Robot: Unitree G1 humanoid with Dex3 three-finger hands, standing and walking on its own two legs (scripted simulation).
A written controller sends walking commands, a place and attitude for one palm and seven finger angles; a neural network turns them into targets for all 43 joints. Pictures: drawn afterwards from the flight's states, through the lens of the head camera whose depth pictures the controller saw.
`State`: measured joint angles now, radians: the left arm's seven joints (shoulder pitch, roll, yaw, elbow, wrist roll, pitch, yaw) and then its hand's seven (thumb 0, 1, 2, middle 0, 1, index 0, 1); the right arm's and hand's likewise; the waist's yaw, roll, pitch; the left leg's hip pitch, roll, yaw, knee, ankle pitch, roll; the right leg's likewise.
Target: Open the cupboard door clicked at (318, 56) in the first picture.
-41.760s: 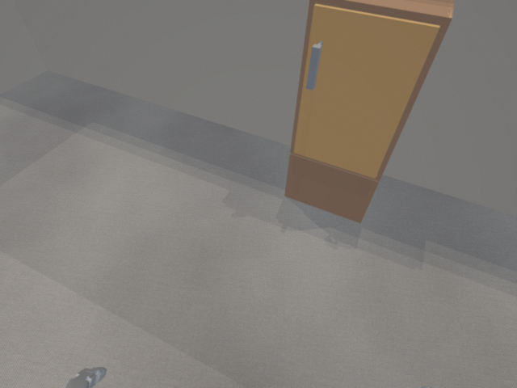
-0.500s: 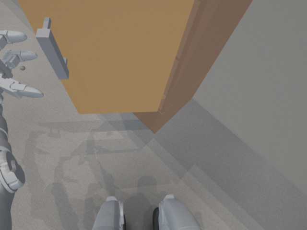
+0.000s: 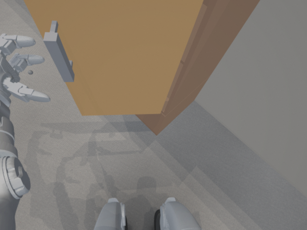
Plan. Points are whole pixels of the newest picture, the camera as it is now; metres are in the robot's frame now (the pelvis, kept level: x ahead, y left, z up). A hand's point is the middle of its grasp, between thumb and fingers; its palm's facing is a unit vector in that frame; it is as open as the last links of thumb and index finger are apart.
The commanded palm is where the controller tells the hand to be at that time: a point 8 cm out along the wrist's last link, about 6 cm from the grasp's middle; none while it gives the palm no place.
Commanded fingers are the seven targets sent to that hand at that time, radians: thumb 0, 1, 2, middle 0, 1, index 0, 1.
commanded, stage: move the hooked fingers beside the handle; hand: left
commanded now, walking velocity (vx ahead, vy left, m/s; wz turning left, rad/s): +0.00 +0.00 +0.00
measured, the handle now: (62, 53) +0.54 +0.21 +0.06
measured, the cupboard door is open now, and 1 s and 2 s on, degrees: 50 50 50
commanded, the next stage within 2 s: slide the fingers in behind the handle in 0.28 s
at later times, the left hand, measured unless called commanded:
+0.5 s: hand (34, 72) +0.48 +0.27 +0.06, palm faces +0.02 -1.00 +0.00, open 14.0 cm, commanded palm +0.46 +0.30 +0.06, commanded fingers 0.00 -0.50 0.30 -0.30 -1.20 -0.30 -1.20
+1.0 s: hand (48, 74) +0.47 +0.23 +0.06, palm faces +0.02 -1.00 +0.00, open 14.0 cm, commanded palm +0.45 +0.27 +0.06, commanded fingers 0.00 -0.50 0.30 -0.30 -1.20 -0.30 -1.20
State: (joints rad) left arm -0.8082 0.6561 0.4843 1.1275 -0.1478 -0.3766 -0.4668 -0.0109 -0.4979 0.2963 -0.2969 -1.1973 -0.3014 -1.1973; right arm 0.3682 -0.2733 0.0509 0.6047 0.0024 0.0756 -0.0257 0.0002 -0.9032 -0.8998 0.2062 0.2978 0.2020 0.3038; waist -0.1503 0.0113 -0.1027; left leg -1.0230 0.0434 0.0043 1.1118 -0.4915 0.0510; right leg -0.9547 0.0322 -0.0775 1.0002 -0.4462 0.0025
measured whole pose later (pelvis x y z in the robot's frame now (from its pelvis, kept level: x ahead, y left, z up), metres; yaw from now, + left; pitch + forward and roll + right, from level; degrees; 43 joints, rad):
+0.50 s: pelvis +0.00 -0.01 +0.00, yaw +0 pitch +23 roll -5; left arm -0.81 0.67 0.49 1.15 -0.16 -0.36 -0.47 -0.01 -0.50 0.30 -0.30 -1.20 -0.30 -1.20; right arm 0.38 -0.28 0.05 0.61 0.01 0.09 -0.03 0.00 -0.90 -0.90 0.21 0.30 0.20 0.30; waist -0.15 0.01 -0.10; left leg -1.02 0.05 0.00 1.11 -0.49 0.04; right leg -0.96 0.04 -0.08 1.01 -0.45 -0.01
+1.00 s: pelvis +0.00 -0.01 +0.00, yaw +0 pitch +21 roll -4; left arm -0.80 0.57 0.43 1.13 -0.15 -0.41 -0.38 -0.01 -0.50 0.30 -0.30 -1.20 -0.30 -1.20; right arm 0.36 -0.27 0.05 0.62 0.01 0.07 -0.02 0.00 -0.90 -0.90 0.21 0.30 0.20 0.30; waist -0.14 0.01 -0.11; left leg -1.00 0.04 0.00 1.11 -0.49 0.04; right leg -0.94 0.03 -0.08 1.02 -0.45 -0.01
